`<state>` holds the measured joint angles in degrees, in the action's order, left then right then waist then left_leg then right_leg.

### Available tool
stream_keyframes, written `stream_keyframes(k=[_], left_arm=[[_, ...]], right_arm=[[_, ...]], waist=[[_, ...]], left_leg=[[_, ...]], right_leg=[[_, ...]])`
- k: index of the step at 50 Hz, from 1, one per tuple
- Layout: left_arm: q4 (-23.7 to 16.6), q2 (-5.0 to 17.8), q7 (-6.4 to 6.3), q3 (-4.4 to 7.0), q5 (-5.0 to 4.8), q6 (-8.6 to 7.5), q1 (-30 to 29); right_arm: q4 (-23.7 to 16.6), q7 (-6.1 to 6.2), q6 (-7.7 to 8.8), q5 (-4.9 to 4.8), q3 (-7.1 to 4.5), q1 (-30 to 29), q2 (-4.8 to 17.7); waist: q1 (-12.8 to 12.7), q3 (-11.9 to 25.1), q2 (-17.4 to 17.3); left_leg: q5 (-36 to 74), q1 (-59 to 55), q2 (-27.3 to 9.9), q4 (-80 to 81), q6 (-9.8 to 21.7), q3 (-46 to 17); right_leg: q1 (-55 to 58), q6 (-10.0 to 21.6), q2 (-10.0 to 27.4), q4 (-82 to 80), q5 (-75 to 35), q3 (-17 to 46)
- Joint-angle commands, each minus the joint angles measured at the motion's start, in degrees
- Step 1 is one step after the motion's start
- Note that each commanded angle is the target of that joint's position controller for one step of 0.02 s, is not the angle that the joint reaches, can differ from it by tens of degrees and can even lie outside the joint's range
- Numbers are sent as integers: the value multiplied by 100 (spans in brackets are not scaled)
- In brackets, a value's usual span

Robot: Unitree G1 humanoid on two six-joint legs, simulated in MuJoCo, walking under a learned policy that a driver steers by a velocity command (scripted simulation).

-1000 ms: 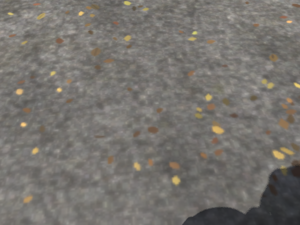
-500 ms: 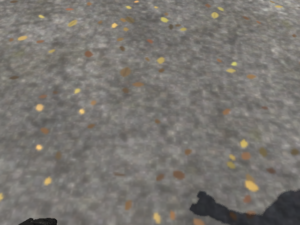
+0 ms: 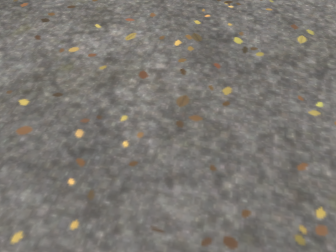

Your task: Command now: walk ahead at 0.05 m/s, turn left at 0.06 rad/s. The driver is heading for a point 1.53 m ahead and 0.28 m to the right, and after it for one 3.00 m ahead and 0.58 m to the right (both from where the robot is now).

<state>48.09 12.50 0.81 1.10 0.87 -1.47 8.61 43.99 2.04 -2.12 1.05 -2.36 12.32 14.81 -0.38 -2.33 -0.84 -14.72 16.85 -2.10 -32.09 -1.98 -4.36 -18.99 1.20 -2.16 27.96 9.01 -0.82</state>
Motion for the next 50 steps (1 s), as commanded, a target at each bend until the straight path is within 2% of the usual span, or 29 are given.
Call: stream_keyframes(k=[1,2,3,5,7,13,18,29,50], left_arm=[[-345,673,-12,130,46,-80,-229],[-330,664,-35,130,24,-71,-269],[-271,612,-63,123,2,-59,-207],[-157,614,-92,129,6,-48,-31],[-70,621,-98,136,-4,-56,3],[188,665,-133,163,-59,13,-30],[423,706,-196,185,-77,99,-56],[902,724,-285,216,-86,202,-126],[1456,567,-350,168,-81,207,228]], right_arm=[[-232,12,47,13,-211,188,786],[-217,1,98,36,-154,144,593],[-202,-6,154,47,-135,95,535],[-173,-17,266,11,-120,100,493],[-124,-20,315,-30,-125,193,522],[-6,-22,319,-60,-114,225,494],[156,-34,325,-69,-104,213,452],[635,-23,330,-71,-75,219,396],[1405,7,329,-80,37,475,257]], waist=[[22,235,-323],[29,115,-351],[-3,93,-411],[-39,162,-440],[-11,294,-264],[11,412,-13],[-11,404,54],[-32,248,20],[-24,-24,52]], left_leg=[[-901,-102,-268,760,534,-306],[-1013,106,-209,856,469,-281],[-761,159,-188,871,390,-262],[-80,32,-177,753,318,-239],[405,-119,-153,606,310,-206],[1132,-292,-70,449,329,-114],[1370,-341,-27,475,334,-56],[1173,-380,41,704,325,45],[396,-242,122,1042,319,148]], right_leg=[[-4,-52,340,-642,1401,362],[148,-68,331,-497,1142,345],[252,-34,347,-383,898,327],[355,6,335,-226,352,287],[476,14,351,-129,-95,279],[737,-17,396,30,-760,305],[893,-44,418,57,-920,325],[996,-93,415,-77,-738,318],[889,-146,361,-320,-229,263]])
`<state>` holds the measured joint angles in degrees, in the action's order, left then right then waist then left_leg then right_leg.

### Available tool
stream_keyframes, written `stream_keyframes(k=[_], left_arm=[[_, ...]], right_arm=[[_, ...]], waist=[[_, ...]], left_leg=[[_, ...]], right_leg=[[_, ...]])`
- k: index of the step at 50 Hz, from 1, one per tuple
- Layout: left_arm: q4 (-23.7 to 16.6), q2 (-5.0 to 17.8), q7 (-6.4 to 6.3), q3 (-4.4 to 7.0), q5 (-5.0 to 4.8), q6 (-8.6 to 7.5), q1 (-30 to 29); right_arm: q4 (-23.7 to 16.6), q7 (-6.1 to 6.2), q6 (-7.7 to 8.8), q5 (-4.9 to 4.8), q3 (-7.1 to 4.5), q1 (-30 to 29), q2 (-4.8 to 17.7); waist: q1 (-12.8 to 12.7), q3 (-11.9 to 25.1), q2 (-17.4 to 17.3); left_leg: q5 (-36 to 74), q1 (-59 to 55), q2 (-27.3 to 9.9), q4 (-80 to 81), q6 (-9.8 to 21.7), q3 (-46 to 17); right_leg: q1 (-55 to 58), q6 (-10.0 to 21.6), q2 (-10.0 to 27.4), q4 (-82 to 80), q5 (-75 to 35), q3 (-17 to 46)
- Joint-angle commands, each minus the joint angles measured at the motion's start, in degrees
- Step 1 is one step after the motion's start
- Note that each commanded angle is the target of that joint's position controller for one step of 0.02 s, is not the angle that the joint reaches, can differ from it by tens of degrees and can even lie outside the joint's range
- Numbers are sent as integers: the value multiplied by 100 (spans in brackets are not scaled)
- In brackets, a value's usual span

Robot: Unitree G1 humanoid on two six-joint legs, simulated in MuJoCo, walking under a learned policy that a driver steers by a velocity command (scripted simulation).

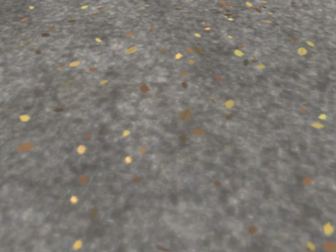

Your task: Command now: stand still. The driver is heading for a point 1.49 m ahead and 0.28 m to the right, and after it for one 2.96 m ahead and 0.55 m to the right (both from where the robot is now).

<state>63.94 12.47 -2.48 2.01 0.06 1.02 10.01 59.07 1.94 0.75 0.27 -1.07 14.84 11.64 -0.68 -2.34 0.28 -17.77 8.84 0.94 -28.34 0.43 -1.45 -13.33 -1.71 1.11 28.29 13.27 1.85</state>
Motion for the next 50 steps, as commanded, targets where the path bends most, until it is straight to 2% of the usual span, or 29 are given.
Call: stream_keyframes(k=[1,17,39,40,42,43,44,46,47,48,49,50], left_arm=[[-116,559,-23,73,0,-42,113],[-18,424,-40,7,-11,-58,461],[-44,311,-50,-29,-25,-73,746],[13,237,-52,-46,-21,-68,853],[6,308,-70,-6,-78,-67,878],[-55,329,-65,5,-79,-105,797],[-143,264,-42,-7,-82,-181,674],[-303,28,58,-53,-108,-394,462],[-370,32,112,-54,-126,-485,375],[-399,55,160,-41,-159,-562,419],[-378,6,194,-47,-199,-621,617],[-227,24,209,-16,-219,-661,1051]], right_arm=[[-78,16,42,-3,-87,241,564],[181,19,31,-19,-24,512,427],[294,34,24,-34,7,785,305],[358,40,16,-32,20,901,245],[322,77,-12,-99,-56,896,455],[264,88,0,-123,-86,899,535],[239,82,46,-153,-115,1004,615],[257,46,168,-208,-237,1281,921],[217,33,206,-212,-276,1219,986],[124,16,241,-190,-265,1027,926],[33,-12,265,-214,-255,768,892],[-77,-37,258,-256,-234,457,825]], waist=[[8,-30,-58],[33,-92,-34],[51,-137,-29],[53,3,-53],[74,-256,-225],[112,-519,-296],[183,-704,-433],[304,-785,-1040],[294,-891,-1106],[172,-943,-1029],[-19,-974,-1034],[-283,-909,-891]], left_leg=[[687,563,-179,674,78,-139],[667,597,-141,687,72,-76],[715,622,-127,641,52,-27],[145,568,-80,689,70,18],[-1756,828,-81,735,291,-113],[-2491,1012,-249,870,447,-365],[-2873,1033,-521,1056,625,-761],[-3191,623,-1397,1649,1102,-1994],[-3076,758,-1754,1843,1313,-2476],[-2811,850,-1825,1863,1344,-2511],[-2513,1001,-1729,1710,1230,-2258],[-2140,1344,-1396,1421,992,-1728]], right_leg=[[316,144,32,-358,-646,-5],[241,156,13,-372,-634,-17],[197,182,-8,-340,-695,-23],[262,187,-81,-335,-158,-103],[-128,286,-332,-19,1656,-335],[-488,357,-336,115,2190,-320],[-807,403,-306,325,2213,-308],[-1362,381,-313,1289,1283,-554],[-1415,467,-126,1662,1080,-411],[-1372,575,-26,1674,1178,-350],[-1033,681,4,1140,1279,-372],[-161,736,-87,278,1059,-481]])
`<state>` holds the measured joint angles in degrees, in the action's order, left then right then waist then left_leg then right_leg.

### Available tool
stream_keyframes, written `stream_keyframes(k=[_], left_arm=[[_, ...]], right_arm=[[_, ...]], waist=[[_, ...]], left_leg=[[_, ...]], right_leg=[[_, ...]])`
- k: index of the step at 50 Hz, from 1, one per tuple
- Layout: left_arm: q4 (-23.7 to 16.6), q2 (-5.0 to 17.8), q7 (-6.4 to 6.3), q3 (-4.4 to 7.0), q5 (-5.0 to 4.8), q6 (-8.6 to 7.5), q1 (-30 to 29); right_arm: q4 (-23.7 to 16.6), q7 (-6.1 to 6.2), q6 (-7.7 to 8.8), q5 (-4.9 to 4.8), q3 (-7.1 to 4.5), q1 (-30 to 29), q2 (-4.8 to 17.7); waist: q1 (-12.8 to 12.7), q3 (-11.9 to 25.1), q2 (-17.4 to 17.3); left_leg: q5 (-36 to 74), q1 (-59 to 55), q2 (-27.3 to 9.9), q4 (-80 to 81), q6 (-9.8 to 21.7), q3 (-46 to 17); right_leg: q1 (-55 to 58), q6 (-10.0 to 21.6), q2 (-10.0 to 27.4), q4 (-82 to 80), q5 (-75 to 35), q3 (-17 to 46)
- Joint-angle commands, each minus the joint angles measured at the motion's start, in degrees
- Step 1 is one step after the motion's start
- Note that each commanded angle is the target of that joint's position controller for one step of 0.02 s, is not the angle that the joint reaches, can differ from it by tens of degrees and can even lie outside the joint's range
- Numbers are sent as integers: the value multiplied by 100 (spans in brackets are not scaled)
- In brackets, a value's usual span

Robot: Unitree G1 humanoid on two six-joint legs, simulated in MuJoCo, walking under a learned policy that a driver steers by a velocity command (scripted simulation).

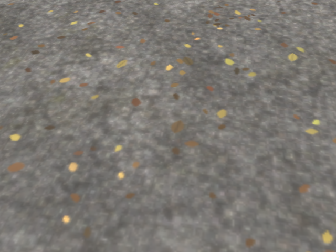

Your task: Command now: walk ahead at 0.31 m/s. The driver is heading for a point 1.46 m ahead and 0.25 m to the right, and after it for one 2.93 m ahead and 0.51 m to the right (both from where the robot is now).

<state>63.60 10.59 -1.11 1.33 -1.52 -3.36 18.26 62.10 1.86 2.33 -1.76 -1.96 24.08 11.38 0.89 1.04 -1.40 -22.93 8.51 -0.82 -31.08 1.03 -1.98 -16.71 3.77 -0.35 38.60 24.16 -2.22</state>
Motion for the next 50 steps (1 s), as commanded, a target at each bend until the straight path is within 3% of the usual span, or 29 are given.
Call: stream_keyframes(k=[1,2,3,4,5,6,7,8,9,11,14,17,20,22,23,24,25,26,27,28,29,30,32,33,35,38,42,47,50], left_arm=[[29,329,70,125,-23,-231,732],[223,687,59,256,22,-234,1531],[273,1476,117,441,6,-267,2297],[209,1161,146,308,123,-349,2067],[22,844,144,216,112,-401,1498],[-123,681,174,154,102,-409,1130],[-199,639,202,117,102,-382,929],[-212,482,206,56,118,-340,931],[-184,374,187,16,138,-284,1078],[-161,476,110,11,161,-211,1332],[-313,747,0,37,191,-161,1232],[-325,938,-37,99,131,-175,1422],[-296,959,-42,155,49,-169,1439],[-348,1074,-37,211,84,-125,1289],[-378,1134,-32,239,122,-78,1205],[-431,1094,-23,223,160,-25,1107],[-586,972,1,152,219,-22,1020],[-651,26,83,-84,178,-149,1783],[-588,352,129,-17,34,-347,1536],[-840,775,139,108,-136,-445,887],[-954,891,93,131,-135,-482,463],[-969,888,32,190,-60,-455,309],[-918,646,-12,224,3,-269,581],[-916,548,-21,224,11,-200,624],[-1077,620,-37,265,53,-131,280],[-1376,707,-26,300,119,-150,-563],[-1616,573,75,235,90,-223,-1451],[-1931,613,254,177,27,-277,-2226],[-1973,829,330,241,16,-330,-1974]], right_arm=[[-472,-42,103,-60,-138,-640,813],[-593,-65,159,-15,-86,-849,636],[-813,-39,278,0,-12,-821,312],[-847,-54,376,-65,-22,-842,386],[-859,-115,435,-125,-32,-855,437],[-818,-163,475,-96,-41,-862,457],[-829,-177,507,-47,-102,-959,566],[-860,-199,504,1,-175,-1099,705],[-860,-239,476,9,-193,-1129,667],[-932,-296,395,26,-150,-1342,419],[-1346,-312,367,45,-28,-2341,214],[-1573,-367,368,4,11,-2918,315],[-1749,-440,395,-18,-7,-3174,490],[-1729,-467,431,-5,-108,-2849,719],[-1601,-451,431,-10,-207,-2322,900],[-1300,-413,410,-31,-349,-1339,1132],[-1056,-352,372,15,-466,-287,1476],[-900,-360,348,156,-548,286,1932],[-891,-378,353,141,-402,109,1453],[-949,-378,385,97,-313,-516,1160],[-1089,-390,416,91,-242,-1110,952],[-1129,-426,449,155,-201,-1440,806],[-1029,-469,482,219,-135,-1556,581],[-955,-459,493,205,-137,-1442,603],[-837,-386,507,199,-160,-1239,777],[-737,-244,465,192,-188,-848,957],[-657,-160,405,125,-194,-419,1076],[-437,-132,275,71,-230,114,1134],[-444,-109,182,67,-290,2,1248]], waist=[[-607,-1102,-457],[-878,-746,441],[-1006,-327,2023],[-767,-391,1543],[-502,-795,921],[-384,-809,619],[-296,-850,438],[-282,-823,480],[-289,-733,592],[-311,-687,588],[-430,-924,495],[-523,-1017,657],[-394,-1078,649],[-89,-682,778],[211,-259,906],[689,317,912],[1085,1019,567],[612,2087,-1114],[710,2084,-1052],[519,994,-853],[321,489,-242],[104,226,36],[-242,83,-213],[-287,-3,-250],[-307,-249,-236],[-113,-443,-105],[170,-509,-106],[385,-686,-103],[103,-462,-269]], left_leg=[[-961,1725,-789,1138,709,-1116],[84,2304,-244,-477,406,-328],[-224,3340,408,-2384,116,399],[-709,3802,241,-3635,201,-229],[-282,4168,-79,-4194,343,-402],[268,4164,-301,-4206,436,-351],[704,4168,-456,-3911,466,-261],[981,3992,-564,-3603,442,-142],[1124,3827,-581,-3395,386,-10],[1348,3791,-565,-2983,223,209],[1940,3493,-432,-1551,38,394],[2375,2901,-222,-638,38,561],[2387,2803,-191,-132,253,434],[2131,2178,14,-27,443,516],[1969,1463,211,-106,556,637],[1938,232,365,-78,713,718],[1636,-1558,-482,-181,1034,-274],[64,-3395,-2053,631,2026,-3358],[-324,-3234,-2114,1555,1965,-4496],[-75,-2358,-1937,1616,1614,-3541],[695,-1310,-1741,1722,1419,-2624],[1320,-472,-1524,1856,1286,-1980],[1647,352,-1162,2165,1200,-1218],[1760,551,-1101,2292,1258,-1024],[1866,728,-1057,2506,1336,-759],[2034,380,-1072,2609,1311,-637],[2167,63,-916,2604,1094,-249],[2292,-956,-1275,2209,1048,-273],[3405,-1363,-1440,1644,893,-283]], right_leg=[[1057,123,-70,-1159,-465,-48],[2009,276,604,-1696,-386,1099],[2801,1001,1882,-2696,162,3554],[2564,1308,2365,-2982,428,4594],[2324,1199,2299,-2889,176,3999],[2173,1001,1976,-2907,-144,3194],[2109,832,1756,-2968,-673,2605],[2053,655,1502,-2997,-1425,2022],[2044,567,1321,-3000,-1978,1610],[1991,591,1206,-3029,-2662,1194],[1423,631,1105,-3271,-2703,852],[1225,657,1166,-3465,-2558,694],[1772,571,1407,-3288,-3023,596],[2189,434,1487,-2653,-4644,467],[2267,356,1445,-1973,-5737,367],[1976,212,1220,-825,-6264,191],[667,40,973,871,-4932,99],[-1414,-326,-219,3225,-806,217],[-2062,-179,-237,4086,643,1100],[-2592,-67,98,4299,319,950],[-2370,-22,441,4039,-279,808],[-2030,-21,664,3684,-659,719],[-1391,-13,897,3216,-918,727],[-1334,-35,929,3059,-921,665],[-1639,-140,994,2621,-1239,589],[-2345,-298,1031,1552,-2162,546],[-2137,-323,749,44,-3124,277],[-2339,-217,583,-729,-2753,251],[-1757,14,381,-976,-2090,133]])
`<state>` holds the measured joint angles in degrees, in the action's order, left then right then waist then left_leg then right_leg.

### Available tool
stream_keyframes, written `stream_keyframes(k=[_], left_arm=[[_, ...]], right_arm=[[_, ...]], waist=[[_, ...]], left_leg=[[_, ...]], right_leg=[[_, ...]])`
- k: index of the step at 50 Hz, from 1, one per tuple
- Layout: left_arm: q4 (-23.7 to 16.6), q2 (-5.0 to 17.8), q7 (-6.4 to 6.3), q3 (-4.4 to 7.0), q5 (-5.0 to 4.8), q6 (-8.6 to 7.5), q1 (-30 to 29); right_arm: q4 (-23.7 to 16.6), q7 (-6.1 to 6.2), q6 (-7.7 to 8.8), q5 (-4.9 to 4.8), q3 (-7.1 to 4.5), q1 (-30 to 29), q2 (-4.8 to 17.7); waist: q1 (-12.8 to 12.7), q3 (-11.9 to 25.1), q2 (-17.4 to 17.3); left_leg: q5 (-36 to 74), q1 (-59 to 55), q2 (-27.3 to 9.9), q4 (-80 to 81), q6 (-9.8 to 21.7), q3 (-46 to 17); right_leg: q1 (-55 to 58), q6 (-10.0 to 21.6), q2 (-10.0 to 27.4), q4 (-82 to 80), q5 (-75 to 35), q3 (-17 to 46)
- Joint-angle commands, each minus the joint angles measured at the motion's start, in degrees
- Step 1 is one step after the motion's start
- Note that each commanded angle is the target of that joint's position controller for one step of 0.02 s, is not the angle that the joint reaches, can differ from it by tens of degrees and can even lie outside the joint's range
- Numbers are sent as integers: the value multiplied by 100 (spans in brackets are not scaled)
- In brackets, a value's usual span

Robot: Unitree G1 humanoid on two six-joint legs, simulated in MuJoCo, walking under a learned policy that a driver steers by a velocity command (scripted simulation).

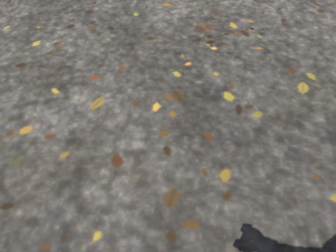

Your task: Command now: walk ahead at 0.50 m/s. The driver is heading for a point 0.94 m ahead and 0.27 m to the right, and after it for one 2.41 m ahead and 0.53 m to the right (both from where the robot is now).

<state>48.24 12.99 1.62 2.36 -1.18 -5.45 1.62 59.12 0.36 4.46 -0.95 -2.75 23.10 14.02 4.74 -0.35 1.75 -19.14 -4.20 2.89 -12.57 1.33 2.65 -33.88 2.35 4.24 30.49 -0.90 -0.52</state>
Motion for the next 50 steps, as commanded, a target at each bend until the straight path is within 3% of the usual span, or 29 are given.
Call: stream_keyframes(k=[1,2,3,4,5,6,7,8,9,10,12,16,20,24,27,28,29,30,31,32,33,34,35,37,40,44,47,50], left_arm=[[-322,748,50,222,-12,-133,172],[-16,1025,16,373,-4,-131,1159],[203,1493,-42,499,70,-113,2274],[365,1797,6,554,89,-84,2597],[309,1200,10,384,73,-94,2494],[206,975,-11,306,64,-107,1953],[88,864,-10,254,90,-108,1443],[60,724,12,218,134,-115,1174],[86,594,27,176,185,-132,1092],[136,538,42,167,177,-139,1113],[251,664,9,197,140,-162,1280],[401,829,-122,235,98,-95,1699],[487,928,-203,262,39,-30,2030],[609,923,-249,293,-26,47,2338],[563,1046,-301,372,-29,128,2192],[511,1016,-303,368,-22,153,2085],[417,838,-291,306,20,162,1998],[195,511,-288,194,143,173,1992],[71,-64,-271,55,-33,70,2773],[171,616,-286,199,-141,36,2579],[52,895,-291,286,-170,42,2107],[26,831,-314,297,-133,72,1916],[-9,761,-315,332,-64,103,1807],[-54,537,-264,346,-88,231,1884],[-272,450,-247,350,-55,362,1582],[-495,436,-154,325,-27,346,1061],[-739,351,-28,253,35,308,412],[-997,390,95,253,65,333,100]], right_arm=[[-188,40,-61,-6,-218,-46,1018],[-240,34,-87,23,-167,-128,895],[-396,29,-76,127,-63,-67,688],[-373,-47,61,89,159,689,-140],[-331,-68,203,-54,24,314,497],[-535,-84,291,-179,-65,-268,822],[-604,-44,313,-160,-67,-582,809],[-620,-12,284,-64,-108,-734,757],[-607,-9,207,-35,-126,-616,651],[-577,-6,129,-33,-121,-510,513],[-595,13,21,-19,-121,-546,382],[-961,29,21,98,-148,-1519,404],[-1175,-36,108,50,-107,-2345,319],[-1388,-143,203,-13,-82,-2893,390],[-1381,-179,293,-29,-175,-2589,682],[-1266,-161,313,-19,-250,-2133,815],[-1037,-118,333,23,-379,-1243,1075],[-927,-67,325,97,-481,-244,1514],[-844,-113,262,135,-523,-82,1763],[-975,-126,269,118,-351,-327,1097],[-1041,-116,274,78,-259,-691,763],[-1072,-126,270,97,-219,-1062,682],[-1049,-127,258,131,-197,-1284,563],[-976,-110,271,179,-192,-1407,481],[-866,-50,314,164,-271,-1284,671],[-804,27,260,174,-326,-1149,849],[-832,90,165,144,-342,-1122,968],[-812,144,8,48,-383,-939,1145]], waist=[[-582,-7,-662],[-1033,594,-595],[-1358,1515,23],[-927,2234,1594],[-1118,2062,992],[-1032,1233,720],[-846,792,196],[-689,466,5],[-496,407,137],[-414,352,195],[-340,161,178],[-515,-153,47],[-744,-287,132],[-859,-396,250],[-568,-231,424],[-313,0,445],[68,614,319],[368,1602,-496],[-84,2190,-2361],[13,1770,-1635],[7,1056,-1142],[-173,670,-674],[-301,391,-651],[-488,207,-873],[-513,-3,-632],[-413,-161,-493],[-236,-409,-406],[-160,-320,-541]], left_leg=[[4066,-54,-1693,-779,769,-611],[4594,298,-1370,-1907,610,-371],[3102,1551,-997,-3778,399,-92],[-889,3846,111,-5685,60,-255],[-1306,4470,-151,-6367,189,-1043],[-809,4802,-445,-6424,286,-929],[-261,4578,-753,-6185,280,-758],[52,4343,-927,-5853,249,-709],[265,3977,-1084,-5625,244,-748],[349,3804,-1116,-5448,218,-722],[510,3878,-1172,-5090,129,-636],[1560,4485,-1144,-3759,-103,-569],[2443,4094,-796,-2336,-198,-422],[2329,3871,-648,-1696,-171,-512],[1798,3182,-556,-1424,-46,-539],[1610,2535,-471,-1321,47,-444],[1586,1251,-623,-1412,243,-533],[1338,-442,-1744,-1524,548,-1675],[140,-1918,-2845,-742,1316,-4234],[-542,-1491,-2640,-458,1140,-4269],[-401,-732,-2475,-404,882,-3277],[212,64,-2262,-265,782,-2608],[637,627,-2080,-93,762,-2106],[1056,1176,-1860,224,757,-1365],[1647,1250,-1899,470,906,-769],[2072,1014,-1825,566,850,-27],[2878,990,-1733,387,740,573],[3939,618,-1822,-152,631,843]], right_leg=[[721,273,-284,-244,502,-216],[2072,455,-402,-257,401,-289],[3945,852,682,-106,357,951],[5803,1730,1888,-849,1567,3768],[5674,1507,1764,-1273,2024,4125],[4924,1246,1601,-1346,1640,3227],[4044,1143,1407,-1491,900,2526],[3345,1099,1208,-1668,394,2032],[2950,1041,1042,-1833,189,1688],[2748,1057,937,-1991,128,1487],[2506,1126,880,-2205,-104,1158],[2595,1120,781,-2397,-239,962],[2581,938,560,-2346,51,754],[2949,891,748,-1965,248,1017],[3135,740,913,-1477,47,1308],[3071,643,772,-1025,-436,1261],[2684,473,409,26,-653,1044],[1612,247,-136,1889,810,617],[-438,-5,-806,3605,3544,422],[-931,27,-425,4343,3438,963],[-1120,84,-196,4405,2883,862],[-843,61,64,4262,2387,751],[-644,47,228,3994,2067,743],[-238,35,422,3735,1775,686],[-558,-34,485,3396,1297,669],[-759,-109,430,2282,314,578],[-501,-97,286,1328,-145,115],[-181,-35,62,832,91,-265]])
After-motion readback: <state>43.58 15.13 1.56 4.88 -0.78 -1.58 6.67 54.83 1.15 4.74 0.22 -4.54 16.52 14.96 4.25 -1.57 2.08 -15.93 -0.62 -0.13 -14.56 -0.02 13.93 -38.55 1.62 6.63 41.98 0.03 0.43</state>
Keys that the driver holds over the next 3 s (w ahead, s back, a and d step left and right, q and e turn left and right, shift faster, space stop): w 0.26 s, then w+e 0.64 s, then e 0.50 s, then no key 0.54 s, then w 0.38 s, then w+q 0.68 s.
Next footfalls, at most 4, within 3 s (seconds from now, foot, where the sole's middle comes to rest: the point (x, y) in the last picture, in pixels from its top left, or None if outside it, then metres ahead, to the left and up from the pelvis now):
0.04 right None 0.22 -0.12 -0.77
0.58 left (138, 243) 0.52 0.11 -0.77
1.10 right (211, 195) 0.70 -0.21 -0.77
1.60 left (171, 177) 0.80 -0.05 -0.77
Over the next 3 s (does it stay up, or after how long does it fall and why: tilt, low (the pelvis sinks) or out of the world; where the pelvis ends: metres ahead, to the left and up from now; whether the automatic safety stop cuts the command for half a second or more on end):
stays up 0.98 -0.35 0.01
